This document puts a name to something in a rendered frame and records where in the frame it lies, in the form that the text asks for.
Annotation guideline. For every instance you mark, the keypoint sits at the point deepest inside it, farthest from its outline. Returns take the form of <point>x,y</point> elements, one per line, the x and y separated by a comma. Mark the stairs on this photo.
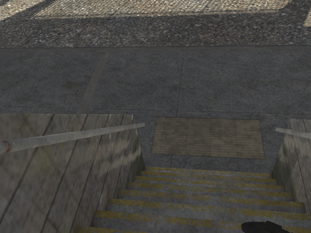
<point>178,200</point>

